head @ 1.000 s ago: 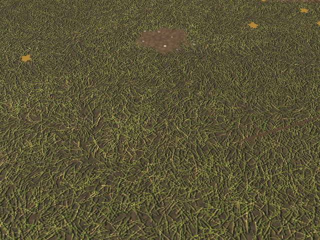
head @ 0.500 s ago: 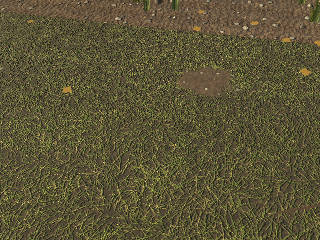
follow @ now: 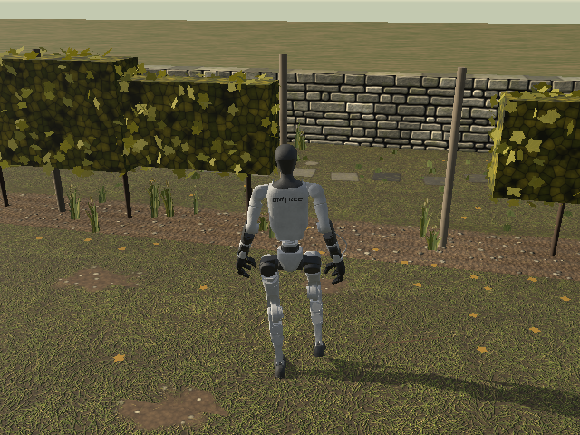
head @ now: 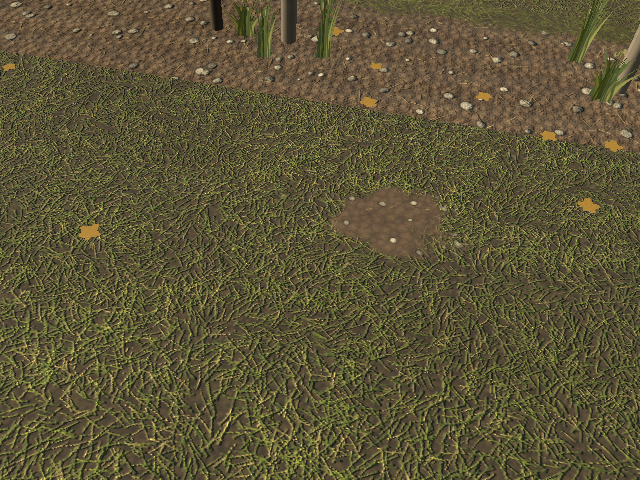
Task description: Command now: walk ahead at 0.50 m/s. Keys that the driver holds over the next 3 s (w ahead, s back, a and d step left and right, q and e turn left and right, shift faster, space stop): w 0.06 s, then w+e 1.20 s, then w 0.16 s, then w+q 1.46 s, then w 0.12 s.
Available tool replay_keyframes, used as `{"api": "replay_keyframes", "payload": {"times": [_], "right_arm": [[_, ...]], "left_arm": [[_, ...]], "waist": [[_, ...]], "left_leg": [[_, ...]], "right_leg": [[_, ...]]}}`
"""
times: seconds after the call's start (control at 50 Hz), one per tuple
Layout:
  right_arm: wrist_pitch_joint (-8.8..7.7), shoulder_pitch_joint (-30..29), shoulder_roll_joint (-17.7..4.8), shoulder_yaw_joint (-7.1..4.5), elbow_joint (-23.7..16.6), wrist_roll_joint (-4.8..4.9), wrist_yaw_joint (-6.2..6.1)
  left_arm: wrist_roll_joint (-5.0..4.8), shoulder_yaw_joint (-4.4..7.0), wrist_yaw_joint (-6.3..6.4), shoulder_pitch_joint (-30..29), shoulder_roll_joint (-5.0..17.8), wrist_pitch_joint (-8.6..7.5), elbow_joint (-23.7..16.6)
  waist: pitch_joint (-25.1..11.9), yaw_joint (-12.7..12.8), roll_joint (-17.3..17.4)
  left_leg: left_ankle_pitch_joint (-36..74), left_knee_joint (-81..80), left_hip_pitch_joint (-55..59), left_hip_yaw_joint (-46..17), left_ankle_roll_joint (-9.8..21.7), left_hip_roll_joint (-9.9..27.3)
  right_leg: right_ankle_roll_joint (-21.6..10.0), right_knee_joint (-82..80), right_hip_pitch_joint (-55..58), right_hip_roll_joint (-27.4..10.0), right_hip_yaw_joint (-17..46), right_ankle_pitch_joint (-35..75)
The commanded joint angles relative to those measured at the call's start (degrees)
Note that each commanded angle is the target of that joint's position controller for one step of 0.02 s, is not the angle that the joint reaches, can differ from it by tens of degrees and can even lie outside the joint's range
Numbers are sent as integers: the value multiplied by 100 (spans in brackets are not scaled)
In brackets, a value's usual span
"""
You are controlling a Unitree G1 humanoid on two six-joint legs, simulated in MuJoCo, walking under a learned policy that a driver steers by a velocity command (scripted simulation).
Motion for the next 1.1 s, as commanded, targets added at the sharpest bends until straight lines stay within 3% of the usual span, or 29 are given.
{"api": "replay_keyframes", "payload": {"times": [0.02, 0.06, 0.1, 0.2, 0.3, 0.36, 0.4, 0.42, 0.44, 0.46, 0.48, 0.5, 0.52, 0.54, 0.56, 0.6, 0.64, 0.68, 0.74, 0.78, 0.84, 0.86, 0.88, 0.9, 0.92, 0.94, 0.98, 1.02, 1.1], "right_arm": [[-127, 180, -858, -185, -181, -26, -6], [-227, 544, -769, -153, 102, 58, -86], [-320, 459, -866, -178, 220, 15, -115], [-337, 621, -657, -80, 290, -125, -240], [-361, 1320, -638, -42, 500, -306, -332], [-244, 1243, -460, 84, 509, -196, -312], [-176, 1194, -626, 96, 526, -194, -291], [-105, 1151, -748, 66, 531, -189, -308], [-78, 877, -917, -48, 528, -65, -277], [-94, 1339, -509, -22, 458, 86, -263], [-125, 1120, -757, 1, 39, 295, -316], [-104, 504, -859, 9, -211, 268, -335], [-118, 96, -683, 97, -469, 81, -270], [-91, -226, -735, 83, -434, -141, -209], [-58, -225, -848, -1, -490, -273, -143], [157, -557, -572, 18, -661, -267, -88], [164, -595, -271, 111, -757, -204, -31], [117, -705, -247, 126, -760, -95, -17], [134, -1525, -427, 81, -973, -49, -42], [122, -1970, -511, 41, -1178, -58, -18], [4, -1589, -669, -18, -1141, -84, -10], [-81, -963, -802, -70, -988, -126, -45], [-158, -14, -1252, -181, -870, -225, -127], [-45, 100, -1786, -321, -806, -171, -178], [43, -137, -1347, -259, -860, -92, -177], [71, -399, -937, -159, -941, -78, -153], [57, -757, -673, -100, -949, -99, -135], [-25, -709, -656, -111, -886, -62, -115], [-134, -383, -754, -170, -704, 23, -59]], "left_arm": [[-55, 112, -44, -87, 375, -4, -244], [-46, 176, -25, -560, 440, -76, -391], [-84, 177, -30, -697, 409, -132, -418], [-17, 130, -108, -1072, 268, -198, -464], [-21, 5, -160, -2045, 84, -318, -875], [-6, -119, -189, -1925, -130, -315, -843], [84, -67, -100, -744, 50, -277, -411], [101, 32, -45, 287, 283, -291, -23], [96, 172, 5, 1387, 482, -270, 307], [168, 300, -30, 1621, 1148, -310, 424], [-106, 339, -29, 2070, 1272, -327, 289], [-168, 332, 102, 1922, 1141, -242, 167], [-89, 305, 289, 1711, 1068, -153, 173], [-77, 205, 346, 1282, 743, -166, 97], [-154, 95, 344, 831, 556, -269, 8], [-174, 78, 287, 422, 633, -400, -13], [-114, 124, 220, 213, 785, -465, -55], [-189, 126, 135, 224, 639, -457, -106], [-252, 148, 93, 675, 610, -364, -118], [-135, 163, 110, 946, 683, -286, -125], [-100, 214, 167, 779, 889, -236, -291], [-125, 188, 171, 736, 790, -263, -348], [-165, 89, 166, 687, 395, -339, -532], [-246, 82, 145, 1082, 283, -348, -745], [-60, 148, 167, 1019, 719, -273, -600], [-47, 157, 113, 704, 684, -253, -619], [-55, 124, 16, 588, 466, -173, -642], [-41, 115, -46, 616, 440, -68, -643], [-61, 66, -94, -3, 358, 28, -933]], "waist": [[248, 97, 442], [461, 10, 454], [665, 80, 471], [576, -143, 475], [1046, -690, 197], [1011, -696, 196], [419, -223, 186], [-20, 201, 304], [-625, 989, -203], [-1110, 615, -1221], [-2601, 985, -609], [-2679, 1142, 189], [-2203, 957, -12], [-1416, 754, 500], [-857, 359, 749], [119, -101, 752], [-6, -248, 108], [-312, -149, -133], [-237, 256, -61], [-18, 424, -11], [71, 86, -98], [-146, -217, 154], [-831, -582, 933], [-1127, -304, 2256], [-562, -208, 1290], [-87, -187, 654], [195, 41, 743], [56, 135, 959], [-4, 142, 756]], "left_leg": [[925, -760, 141, -1233, 729, 1544], [634, -729, 693, -1412, 681, 1671], [527, -665, 498, -1023, 595, 1535], [406, 323, 321, -542, 478, 1518], [334, 1269, 913, -385, 374, 1610], [956, 1972, 461, 3, 180, 1399], [2548, 3579, 496, 101, 139, 1325], [3032, 4837, 194, 87, 133, 1282], [1958, 6870, -671, 476, -80, 852], [-3616, 9655, -3384, 519, -355, 229], [-3257, 9958, -4515, -506, -452, 420], [-2771, 9547, -5016, -486, -560, 699], [-2170, 9122, -5457, -554, -520, 849], [-1850, 8412, -5227, -540, -530, 1013], [-1074, 7188, -4566, -741, -557, 1163], [-908, 5371, -3128, -661, -809, 1282], [-213, 4254, -2164, -392, -868, 1066], [723, 3394, -1705, -375, -792, 959], [987, 2706, -1965, -434, -774, 829], [531, 2336, -2108, -517, -758, 723], [-210, 1487, -1249, -560, -656, 487], [-376, 1111, -344, -795, -512, 621], [-1243, 728, 790, -2044, -194, 1874], [-2455, -94, 1594, -4359, 380, 2926], [-2839, -62, 1166, -4386, 471, 2913], [-2470, -64, 669, -3631, 373, 2631], [-748, -237, -11, -2270, 162, 2175], [470, -280, -153, -1536, 78, 1946], [1733, -392, 38, -647, 176, 1930]], "right_leg": [[45, -58, -823, -70, 45, 802], [43, -505, -1482, -106, 344, 1091], [36, -1123, -1418, 79, 497, 1591], [-219, -1564, -1030, 232, 352, 2934], [-333, -2589, -1486, 174, -63, 3310], [-443, -3386, -259, 252, -590, 3701], [-592, -3470, 1046, 511, -920, 3506], [-721, -3412, 2104, 590, -920, 3181], [-917, -3779, 3815, 372, -672, 3703], [-1516, -1687, 6204, -868, 281, 7329], [-2345, -1180, 7726, -1986, 1885, 8114], [-2500, -1997, 7412, -2038, 2314, 6104], [-2521, -2853, 6570, -1996, 2786, 3081], [-2282, -3463, 5196, -1677, 2762, 1413], [-2051, -3691, 3820, -1511, 2530, 1141], [-1843, -4156, 1294, -793, 1822, 1886], [-1695, -4092, 652, -297, 1188, 3046], [-1478, -3927, 813, -84, 970, 3002], [-1326, -3822, 1468, -143, 1404, 1794], [-1285, -3678, 1749, -262, 1819, 1131], [-1049, -3198, 1700, -180, 2201, 525], [-871, -2440, 1382, 121, 2007, 472], [-632, -764, 867, 590, 1227, -99], [-489, 530, -677, 1382, 331, -2447], [-477, 1197, -1204, 818, 366, -2242], [-464, 1327, -1198, 624, 401, -1697], [-291, 1050, -820, 290, 311, -1094], [-154, 1009, -553, 226, 234, -718], [-27, 640, -860, 120, 171, 38]]}}
Next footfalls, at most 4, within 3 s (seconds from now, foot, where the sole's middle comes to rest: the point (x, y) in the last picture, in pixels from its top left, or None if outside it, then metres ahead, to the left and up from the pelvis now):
0.44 right None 0.43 -0.15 -0.93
0.86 left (319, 435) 0.68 -0.03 -0.93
1.38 right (445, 411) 0.74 -0.34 -0.93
2.06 left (449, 309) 1.16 -0.45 -1.07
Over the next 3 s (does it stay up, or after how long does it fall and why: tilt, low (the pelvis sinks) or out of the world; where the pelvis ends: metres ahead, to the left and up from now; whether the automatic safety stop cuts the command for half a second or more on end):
stays up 1.40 -0.58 -0.31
